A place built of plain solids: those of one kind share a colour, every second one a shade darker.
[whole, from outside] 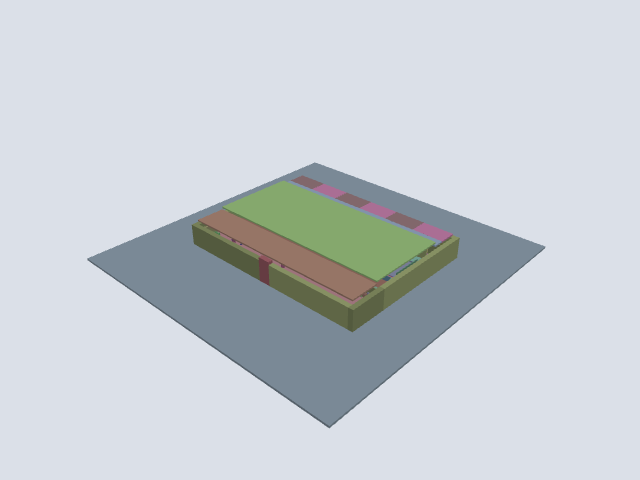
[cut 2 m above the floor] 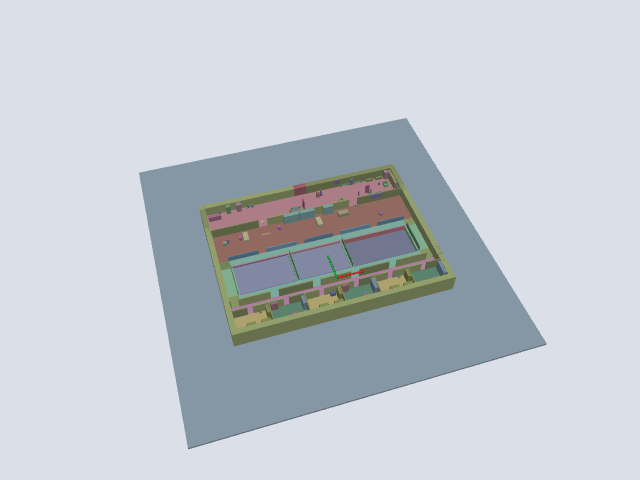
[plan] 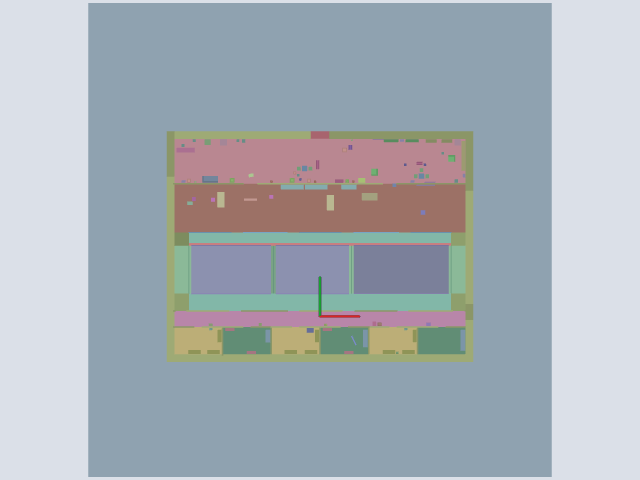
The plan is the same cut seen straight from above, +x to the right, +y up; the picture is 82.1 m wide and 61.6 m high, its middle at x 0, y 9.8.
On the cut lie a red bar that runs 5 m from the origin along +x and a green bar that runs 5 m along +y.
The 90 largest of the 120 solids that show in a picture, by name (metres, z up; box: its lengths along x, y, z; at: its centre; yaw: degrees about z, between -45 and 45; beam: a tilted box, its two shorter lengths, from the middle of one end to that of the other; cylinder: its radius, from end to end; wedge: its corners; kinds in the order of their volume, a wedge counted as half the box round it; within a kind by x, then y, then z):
{
 "ground_under_all_1": {"box": [59.49, 60.83, 0.4], "at": [0.0, 9.8, -0.75]},
 "wall_1": {"box": [1.0, 5.4, 4.23], "at": [-19.18, -3.16, 1.52]},
 "wall_2": {"box": [1.0, 3.85, 4.23], "at": [-19.18, -0.34, 1.52]},
 "wall_3": {"box": [1.0, 18.13, 4.23], "at": [-19.18, 8.86, 1.52]},
 "wall_4": {"box": [1.0, 7.65, 4.23], "at": [-19.18, 19.95, 1.52]},
 "wall_5": {"box": [2.76, 0.2, 4.23], "at": [-17.5, -1.36, 1.52]},
 "wall_6": {"box": [2.76, 0.2, 4.23], "at": [-17.5, -1.36, 1.52]},
 "wall_7": {"box": [8.06, 1.0, 4.23], "at": [-15.65, -5.36, 1.52]},
 "wall_8": {"box": [5.5, 0.2, 4.23], "at": [-14.4, 0.69, 1.52]},
 "wall_9": {"box": [9.11, 0.2, 4.23], "at": [-14.32, 17.02, 1.52]},
 "wall_10": {"box": [5.31, 0.2, 4.23], "at": [-12.52, -1.36, 1.52]},
 "wall_11": {"box": [2.76, 0.2, 4.23], "at": [-11.24, -1.36, 1.52]},
 "wall_12": {"box": [18.48, 1.0, 4.23], "at": [-10.44, 23.27, 1.52]},
 "wall_13": {"box": [8.06, 1.0, 4.23], "at": [-9.39, -5.36, 1.52]},
 "wall_14": {"box": [2.76, 0.2, 4.23], "at": [-7.53, -1.36, 1.52]},
 "wall_15": {"box": [6.04, 0.2, 4.23], "at": [-7.13, 0.69, 1.52]},
 "wall_16": {"box": [0.2, 3.8, 4.23], "at": [-6.26, -3.16, 1.52]},
 "wall_17": {"box": [2.76, 0.2, 4.23], "at": [-4.98, -1.36, 1.52]},
 "wall_18": {"box": [8.06, 1.0, 4.23], "at": [-3.13, -5.36, 1.52]},
 "wall_19": {"box": [0.2, 3.8, 4.23], "at": [0.0, -3.16, 1.52]},
 "wall_20": {"box": [5.31, 0.2, 4.23], "at": [0.0, -1.36, 1.52]},
 "wall_21": {"box": [16.14, 0.2, 4.23], "at": [0.0, 17.02, 1.52]},
 "wall_22": {"box": [5.53, 0.2, 4.23], "at": [0.11, 0.69, 1.52]},
 "wall_23": {"box": [2.76, 0.2, 4.23], "at": [1.28, -1.36, 1.52]},
 "wall_24": {"box": [8.06, 1.0, 4.23], "at": [3.13, -5.36, 1.52]},
 "wall_25": {"box": [2.76, 0.2, 4.23], "at": [4.98, -1.36, 1.52]},
 "wall_26": {"box": [0.2, 3.8, 4.23], "at": [6.26, -3.16, 1.52]},
 "wall_27": {"box": [5.51, 0.2, 4.23], "at": [7.18, 0.69, 1.52]},
 "wall_28": {"box": [2.76, 0.2, 4.23], "at": [7.53, -1.36, 1.52]},
 "wall_29": {"box": [8.06, 1.0, 4.23], "at": [9.39, -5.36, 1.52]},
 "wall_30": {"box": [18.48, 1.0, 4.23], "at": [10.44, 23.27, 1.52]},
 "wall_31": {"box": [5.31, 0.2, 4.23], "at": [12.52, -1.36, 1.52]},
 "wall_32": {"box": [2.76, 0.2, 4.23], "at": [13.79, -1.36, 1.52]},
 "wall_33": {"box": [5.75, 0.2, 4.23], "at": [14.21, 0.69, 1.52]},
 "wall_34": {"box": [9.11, 0.2, 4.23], "at": [14.32, 17.02, 1.52]},
 "wall_35": {"box": [8.06, 1.0, 4.23], "at": [15.65, -5.36, 1.52]},
 "wall_36": {"box": [2.76, 0.2, 4.23], "at": [17.5, -1.36, 1.52]},
 "wall_37": {"box": [2.76, 0.2, 4.23], "at": [17.5, -1.36, 1.52]},
 "wall_38": {"box": [1.0, 5.4, 4.23], "at": [19.18, -3.16, 1.52]},
 "wall_39": {"box": [1.0, 3.85, 4.23], "at": [19.18, -0.34, 1.52]},
 "wall_40": {"box": [1.0, 18.13, 4.23], "at": [19.18, 8.86, 1.52]},
 "wall_41": {"box": [1.0, 7.65, 4.23], "at": [19.18, 19.95, 1.52]},
 "floor_yard_1": {"box": [37.55, 6.25, 1.52], "at": [0.0, 13.89, 0.16]},
 "floor_lobby_1": {"box": [37.55, 5.85, 1.52], "at": [0.0, 19.95, 0.16]},
 "floor_plot_1": {"box": [10.25, 6.13, 1.34], "at": [-11.4, 6.0, 0.07]},
 "floor_plot_2": {"box": [9.4, 6.13, 1.32], "at": [-0.97, 6.0, 0.06]},
 "floor_plot_3": {"box": [12.2, 6.13, 0.6], "at": [10.43, 6.0, -0.3]},
 "ceil_hall_1": {"box": [37.55, 16.33, 0.3], "at": [0.0, 8.86, 5.02]},
 "floor_walkway_1": {"box": [33.65, 2.25, 1.52], "at": [0.0, 1.81, 0.16]},
 "floor_walkway_2": {"box": [33.65, 1.34, 1.52], "at": [0.0, 10.1, 0.16]},
 "floor_back_corridor_1": {"box": [37.55, 2.05, 1.52], "at": [0.0, -0.34, 0.16]},
 "floor_office_1": {"box": [6.26, 3.6, 1.52], "at": [-9.39, -3.16, 0.16]},
 "floor_office_2": {"box": [6.26, 3.6, 1.52], "at": [3.13, -3.16, 0.16]},
 "floor_office_3": {"box": [6.26, 3.6, 1.52], "at": [15.65, -3.16, 0.16]},
 "floor_store_1": {"box": [6.26, 3.6, 1.52], "at": [-15.65, -3.16, 0.16]},
 "floor_store_2": {"box": [6.26, 3.6, 1.52], "at": [-3.13, -3.16, 0.16]},
 "floor_store_3": {"box": [6.26, 3.6, 1.52], "at": [9.39, -3.16, 0.16]},
 "ceil_lobby_1": {"box": [37.55, 5.85, 0.3], "at": [0.0, 19.95, 4.47]},
 "floor_baulk_1": {"box": [2.25, 6.13, 1.52], "at": [-17.65, 6.0, 0.16]},
 "floor_baulk_2": {"box": [0.6, 6.13, 1.52], "at": [-5.97, 6.0, 0.16]},
 "floor_baulk_3": {"box": [0.6, 6.13, 1.52], "at": [4.03, 6.0, 0.16]},
 "floor_baulk_4": {"box": [2.25, 6.13, 1.52], "at": [17.65, 6.0, 0.16]},
 "floor_walkway_end_1": {"box": [1.95, 2.25, 1.52], "at": [-17.8, 1.81, 0.16]},
 "floor_walkway_end_2": {"box": [1.95, 1.7, 1.52], "at": [-17.8, 9.92, 0.16]},
 "floor_walkway_end_3": {"box": [1.95, 2.25, 1.52], "at": [17.8, 1.81, 0.16]},
 "floor_walkway_end_4": {"box": [1.95, 1.7, 1.52], "at": [17.8, 9.92, 0.16]},
 "ceil_back_corridor_1": {"box": [37.55, 2.05, 0.3], "at": [0.0, -0.34, 4.32]},
 "ceil_office_1": {"box": [6.26, 3.6, 0.3], "at": [-9.39, -3.16, 4.32]},
 "ceil_office_2": {"box": [6.26, 3.6, 0.3], "at": [3.13, -3.16, 4.32]},
 "ceil_office_3": {"box": [6.26, 3.6, 0.3], "at": [15.65, -3.16, 4.32]},
 "ceil_store_1": {"box": [6.26, 3.6, 0.3], "at": [-15.65, -3.16, 4.32]},
 "ceil_store_2": {"box": [6.26, 3.6, 0.3], "at": [-3.13, -3.16, 4.32]},
 "ceil_store_3": {"box": [6.26, 3.6, 0.3], "at": [9.39, -3.16, 4.32]},
 "floor_walkway_cope_far_1": {"box": [33.65, 0.36, 1.52], "at": [0.0, 9.25, 0.16]},
 "door_leaf_1": {"box": [2.4, 0.97, 4.79], "at": [0.0, 23.29, 1.79]},
 "cabinets_hall_1": {"box": [2.95, 0.6, 2.0], "at": [-3.55, 16.59, 1.92]},
 "cabinets_hall_2": {"box": [2.9, 0.6, 2.0], "at": [-0.47, 16.59, 1.92]},
 "cabinets_hall_3": {"box": [1.95, 0.6, 2.0], "at": [3.7, 16.59, 1.92]},
 "cabinets_office_1": {"box": [0.6, 1.65, 2.0], "at": [-6.69, -2.54, 1.92]},
 "cabinets_office_2": {"box": [0.6, 2.25, 2.0], "at": [5.83, -2.83, 1.92]},
 "cabinets_office_3": {"box": [0.6, 2.7, 2.0], "at": [18.34, -3.06, 1.92]},
 "rail_baulk_1": {"box": [0.12, 6.13, 2.57], "at": [-16.82, 6.0, 0.69]},
 "rail_baulk_2": {"box": [0.12, 6.13, 2.57], "at": [-5.97, 6.0, 0.69]},
 "rail_baulk_3": {"box": [0.12, 6.13, 2.57], "at": [4.03, 6.0, 0.69]},
 "rail_baulk_4": {"box": [0.12, 6.13, 2.57], "at": [16.82, 6.0, 0.69]},
 "rail_far_1": {"box": [5.51, 0.12, 2.57], "at": [-14.13, 10.77, 0.69]},
 "rail_far_2": {"box": [5.69, 0.12, 2.57], "at": [-7.03, 10.77, 0.69]},
 "rail_far_3": {"box": [5.43, 0.12, 2.57], "at": [0.04, 10.77, 0.69]},
 "rail_far_4": {"box": [5.85, 0.12, 2.57], "at": [7.17, 10.77, 0.69]},
 "lockers_lobby_1": {"box": [0.5, 3.85, 1.8], "at": [18.39, 20.59, 1.82]}
}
